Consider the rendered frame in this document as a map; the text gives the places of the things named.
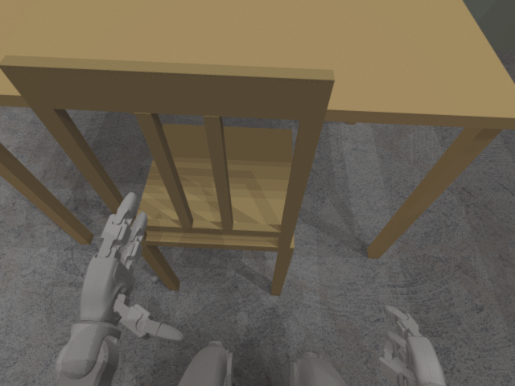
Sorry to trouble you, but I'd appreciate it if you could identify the robot left shin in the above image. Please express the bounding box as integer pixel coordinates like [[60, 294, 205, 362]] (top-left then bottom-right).
[[208, 341, 224, 348]]

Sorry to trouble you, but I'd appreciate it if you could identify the left robot hand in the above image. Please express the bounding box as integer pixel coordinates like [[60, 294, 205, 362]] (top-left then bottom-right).
[[80, 192, 185, 343]]

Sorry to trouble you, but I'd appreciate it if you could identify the table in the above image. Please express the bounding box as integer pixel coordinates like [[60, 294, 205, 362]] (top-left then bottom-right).
[[0, 0, 515, 259]]

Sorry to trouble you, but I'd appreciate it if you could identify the right robot thigh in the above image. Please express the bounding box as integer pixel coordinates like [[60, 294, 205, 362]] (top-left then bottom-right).
[[290, 357, 347, 386]]

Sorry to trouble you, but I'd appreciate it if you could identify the left robot forearm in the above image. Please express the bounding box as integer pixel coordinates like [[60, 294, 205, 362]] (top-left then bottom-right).
[[55, 321, 121, 386]]

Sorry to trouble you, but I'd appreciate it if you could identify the chair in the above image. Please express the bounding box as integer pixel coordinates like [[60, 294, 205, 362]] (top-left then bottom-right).
[[0, 55, 335, 296]]

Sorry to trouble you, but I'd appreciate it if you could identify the right robot hand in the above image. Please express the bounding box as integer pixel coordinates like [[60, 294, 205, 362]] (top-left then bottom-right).
[[379, 305, 446, 386]]

